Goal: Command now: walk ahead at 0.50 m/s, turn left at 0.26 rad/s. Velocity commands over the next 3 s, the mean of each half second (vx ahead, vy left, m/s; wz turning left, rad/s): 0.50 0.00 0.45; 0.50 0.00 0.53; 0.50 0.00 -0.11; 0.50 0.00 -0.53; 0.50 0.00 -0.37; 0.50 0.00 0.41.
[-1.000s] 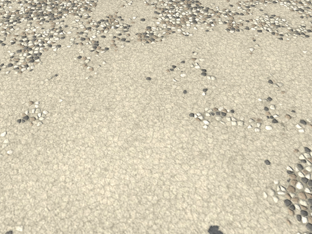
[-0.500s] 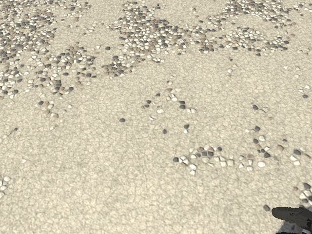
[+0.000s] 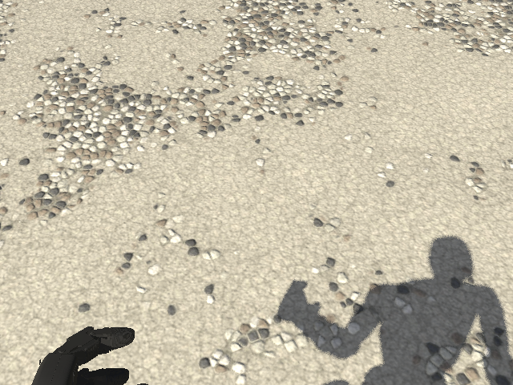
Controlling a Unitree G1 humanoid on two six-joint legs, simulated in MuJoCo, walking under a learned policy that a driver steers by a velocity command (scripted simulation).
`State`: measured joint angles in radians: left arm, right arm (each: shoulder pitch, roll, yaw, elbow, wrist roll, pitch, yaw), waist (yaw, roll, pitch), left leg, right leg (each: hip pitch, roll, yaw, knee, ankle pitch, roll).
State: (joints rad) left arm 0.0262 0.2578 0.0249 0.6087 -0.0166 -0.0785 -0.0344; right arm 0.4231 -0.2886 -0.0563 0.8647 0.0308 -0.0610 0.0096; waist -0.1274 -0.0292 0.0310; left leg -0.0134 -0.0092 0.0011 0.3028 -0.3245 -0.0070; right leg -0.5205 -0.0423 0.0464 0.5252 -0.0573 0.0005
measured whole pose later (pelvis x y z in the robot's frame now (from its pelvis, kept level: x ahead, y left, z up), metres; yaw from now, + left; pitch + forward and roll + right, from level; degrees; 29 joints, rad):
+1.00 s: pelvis +0.52 +0.12 +0.00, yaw +33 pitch +2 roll +1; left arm 0.04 0.28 0.04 0.69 0.00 -0.11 -0.03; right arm 0.37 -0.30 -0.07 0.74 0.02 -0.04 -0.01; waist -0.08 -0.04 0.01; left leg -0.06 -0.10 -0.18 0.43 -0.39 0.05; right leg -0.51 -0.01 0.06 0.49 0.02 0.02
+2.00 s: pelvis +1.00 +0.34 -0.02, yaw +8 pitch +2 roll +3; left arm 0.06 0.28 0.05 0.61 -0.02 -0.02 -0.06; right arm 0.34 -0.31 -0.09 0.84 0.03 -0.05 -0.01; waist -0.08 -0.03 0.05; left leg 0.09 0.05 0.25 0.38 -0.45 -0.06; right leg -0.54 -0.03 -0.04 0.60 -0.11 -0.09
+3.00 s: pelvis +1.58 +0.39 -0.01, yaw +15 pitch +2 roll +0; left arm 0.01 0.27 0.03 0.64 0.00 -0.11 -0.02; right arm 0.42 -0.30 -0.06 0.78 0.03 -0.02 -0.02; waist -0.10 -0.03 0.01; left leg -0.04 -0.11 -0.24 0.42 -0.40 0.07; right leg -0.47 0.02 0.09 0.44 -0.01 0.02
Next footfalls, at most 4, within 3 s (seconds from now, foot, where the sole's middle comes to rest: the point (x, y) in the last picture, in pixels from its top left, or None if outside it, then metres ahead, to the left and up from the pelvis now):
0.04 right None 0.18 -0.13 -0.77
0.54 left None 0.41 0.18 -0.77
1.02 right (190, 287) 0.75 0.12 -0.77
1.50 left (75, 274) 0.83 0.45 -0.77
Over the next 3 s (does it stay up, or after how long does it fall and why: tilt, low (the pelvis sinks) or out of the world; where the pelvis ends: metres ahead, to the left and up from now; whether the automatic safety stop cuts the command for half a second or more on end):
stays up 1.58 0.39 -0.01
